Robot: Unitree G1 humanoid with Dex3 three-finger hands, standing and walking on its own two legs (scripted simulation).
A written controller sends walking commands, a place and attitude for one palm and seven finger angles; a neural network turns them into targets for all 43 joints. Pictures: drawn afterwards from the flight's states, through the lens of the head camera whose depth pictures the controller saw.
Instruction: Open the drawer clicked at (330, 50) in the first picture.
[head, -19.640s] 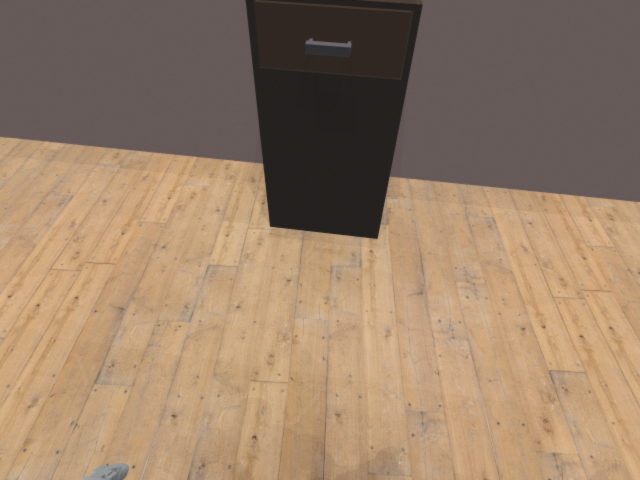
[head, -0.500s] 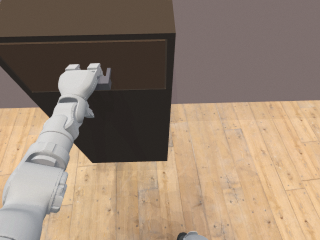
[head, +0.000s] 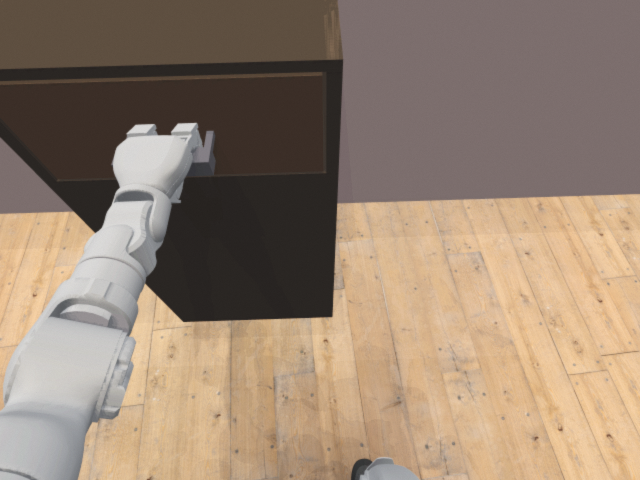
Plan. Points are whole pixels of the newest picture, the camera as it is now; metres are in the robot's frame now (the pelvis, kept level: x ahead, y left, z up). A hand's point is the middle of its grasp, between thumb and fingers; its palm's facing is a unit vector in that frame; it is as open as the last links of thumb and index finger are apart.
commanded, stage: pull the drawer open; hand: left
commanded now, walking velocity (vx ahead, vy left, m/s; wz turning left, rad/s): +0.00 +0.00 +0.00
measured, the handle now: (168, 150) +0.54 +0.19 +0.06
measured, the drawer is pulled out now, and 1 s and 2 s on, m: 0.00 0.10 0.23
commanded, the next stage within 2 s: none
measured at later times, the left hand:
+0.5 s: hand (165, 214) +0.45 +0.19 +0.04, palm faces -0.01 -0.04 -1.00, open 6.1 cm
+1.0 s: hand (157, 256) +0.39 +0.19 +0.04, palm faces +0.00 -0.05 -1.00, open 6.0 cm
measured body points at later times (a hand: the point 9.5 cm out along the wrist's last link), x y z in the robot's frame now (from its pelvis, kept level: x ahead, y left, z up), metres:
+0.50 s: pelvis +0.01 +0.00 +0.01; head +0.08 -0.02 +0.45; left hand +0.44 +0.19 +0.09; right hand +0.08 -0.26 -0.13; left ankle -0.05 +0.10 -0.72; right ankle +0.02 -0.10 -0.72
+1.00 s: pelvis +0.01 +0.00 +0.01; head +0.06 -0.03 +0.46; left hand +0.38 +0.19 +0.09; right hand +0.15 -0.25 -0.12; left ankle -0.05 +0.10 -0.72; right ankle +0.02 -0.10 -0.72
